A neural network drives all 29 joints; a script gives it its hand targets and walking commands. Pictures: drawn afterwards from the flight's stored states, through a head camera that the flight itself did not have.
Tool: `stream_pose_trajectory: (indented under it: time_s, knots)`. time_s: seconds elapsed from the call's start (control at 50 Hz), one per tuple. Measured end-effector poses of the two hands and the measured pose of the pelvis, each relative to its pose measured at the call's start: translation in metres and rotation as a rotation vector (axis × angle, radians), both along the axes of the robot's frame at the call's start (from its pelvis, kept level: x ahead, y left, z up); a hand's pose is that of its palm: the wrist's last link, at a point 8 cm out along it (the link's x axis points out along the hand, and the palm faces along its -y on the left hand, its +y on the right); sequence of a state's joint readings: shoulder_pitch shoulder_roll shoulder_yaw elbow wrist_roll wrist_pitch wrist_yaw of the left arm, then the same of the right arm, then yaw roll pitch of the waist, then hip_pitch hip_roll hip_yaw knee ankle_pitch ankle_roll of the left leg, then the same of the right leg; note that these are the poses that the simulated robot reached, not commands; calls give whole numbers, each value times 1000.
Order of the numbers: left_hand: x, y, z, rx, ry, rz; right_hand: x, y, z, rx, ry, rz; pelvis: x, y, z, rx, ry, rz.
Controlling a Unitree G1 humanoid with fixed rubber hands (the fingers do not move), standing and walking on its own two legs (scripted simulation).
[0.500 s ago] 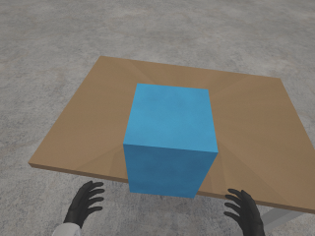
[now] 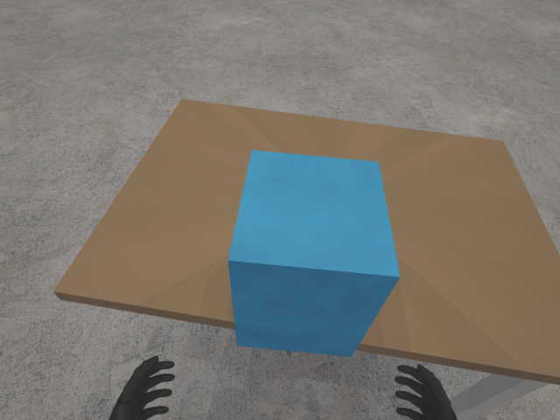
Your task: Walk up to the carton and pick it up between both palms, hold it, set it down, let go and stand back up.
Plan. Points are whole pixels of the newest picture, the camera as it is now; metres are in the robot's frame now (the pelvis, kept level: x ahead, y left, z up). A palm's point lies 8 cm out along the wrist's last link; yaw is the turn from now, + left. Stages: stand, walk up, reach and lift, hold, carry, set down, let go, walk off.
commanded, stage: set down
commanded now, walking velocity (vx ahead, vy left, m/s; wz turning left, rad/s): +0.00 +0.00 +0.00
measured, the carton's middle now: (304, 258) +0.33 -0.01 +0.06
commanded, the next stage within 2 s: let go in 0.40 s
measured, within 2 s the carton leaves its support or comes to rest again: neither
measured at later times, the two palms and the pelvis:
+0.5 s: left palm out of the picture +0.14 +0.22 -0.08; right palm out of the picture +0.15 -0.21 -0.07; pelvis +0.00 +0.00 +0.00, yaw +0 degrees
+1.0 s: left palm out of the picture +0.14 +0.23 -0.10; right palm out of the picture +0.13 -0.25 -0.11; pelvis +0.00 -0.01 -0.01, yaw +1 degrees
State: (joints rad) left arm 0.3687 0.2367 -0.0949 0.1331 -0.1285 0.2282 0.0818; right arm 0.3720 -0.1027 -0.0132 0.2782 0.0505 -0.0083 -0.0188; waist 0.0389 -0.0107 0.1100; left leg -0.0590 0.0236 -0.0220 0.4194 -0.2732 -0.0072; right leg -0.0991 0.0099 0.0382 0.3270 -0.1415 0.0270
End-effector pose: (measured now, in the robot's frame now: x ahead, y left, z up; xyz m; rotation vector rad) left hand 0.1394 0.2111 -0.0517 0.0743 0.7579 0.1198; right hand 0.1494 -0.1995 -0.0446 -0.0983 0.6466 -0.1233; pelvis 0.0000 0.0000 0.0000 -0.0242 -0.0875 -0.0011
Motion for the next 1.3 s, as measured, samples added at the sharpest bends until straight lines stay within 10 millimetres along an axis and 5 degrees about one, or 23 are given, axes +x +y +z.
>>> stream_pose_trajectory:
  time_s: [0.42, 0.9, 1.14, 1.3]
  knots:
    - [0, 7, -20, 19, 52, -1, 1, -1, -24, -37, 53, 70, -1, 6, 0, -2, -25, -4]
    - [6, 6, -38, 73, 118, -21, -3, -24, -44, -58, 126, 97, 0, -13, -4, 7, -8, 9]
    - [-37, 56, -64, 171, 251, 6, -65, -98, -74, -176, 448, -12, 9, -13, -13, 21, 37, 26]
    - [-72, 69, -72, 187, 391, 37, -102, -110, -78, -197, 573, -48, 9, -11, -9, 26, 19, 24]
